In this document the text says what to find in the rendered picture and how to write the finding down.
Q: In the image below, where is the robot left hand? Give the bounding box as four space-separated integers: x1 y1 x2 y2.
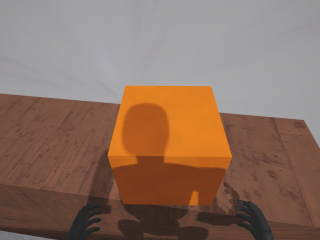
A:
66 203 102 240

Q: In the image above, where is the pedestal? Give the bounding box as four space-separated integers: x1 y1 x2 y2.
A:
0 93 320 240

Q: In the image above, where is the robot right hand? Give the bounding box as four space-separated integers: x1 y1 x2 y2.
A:
235 200 274 240

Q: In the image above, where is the carton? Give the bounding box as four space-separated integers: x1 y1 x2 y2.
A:
107 85 232 206

